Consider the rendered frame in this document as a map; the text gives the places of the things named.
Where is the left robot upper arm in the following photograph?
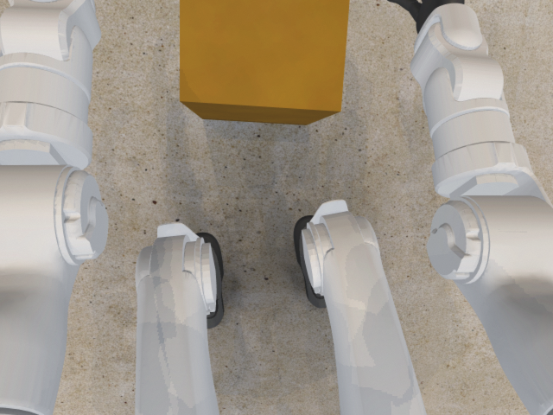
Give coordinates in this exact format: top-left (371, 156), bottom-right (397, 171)
top-left (0, 165), bottom-right (109, 415)

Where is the robot right forearm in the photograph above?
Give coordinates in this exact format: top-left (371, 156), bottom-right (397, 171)
top-left (410, 3), bottom-right (553, 208)

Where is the right robot upper arm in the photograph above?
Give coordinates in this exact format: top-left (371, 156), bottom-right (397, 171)
top-left (426, 195), bottom-right (553, 415)

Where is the robot left shin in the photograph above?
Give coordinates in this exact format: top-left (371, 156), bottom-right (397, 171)
top-left (136, 222), bottom-right (216, 315)

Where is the right robot hand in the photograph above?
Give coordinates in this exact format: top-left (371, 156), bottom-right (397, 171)
top-left (387, 0), bottom-right (465, 33)

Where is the carton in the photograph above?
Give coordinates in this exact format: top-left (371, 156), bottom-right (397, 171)
top-left (180, 0), bottom-right (350, 125)

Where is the robot right foot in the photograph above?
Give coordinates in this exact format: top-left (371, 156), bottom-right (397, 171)
top-left (294, 215), bottom-right (327, 308)

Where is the robot left forearm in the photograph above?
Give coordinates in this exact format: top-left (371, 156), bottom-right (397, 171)
top-left (0, 0), bottom-right (101, 170)

